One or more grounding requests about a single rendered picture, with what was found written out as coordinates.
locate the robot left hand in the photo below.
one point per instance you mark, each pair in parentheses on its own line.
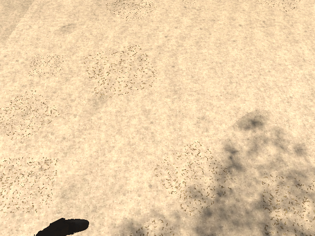
(64,227)

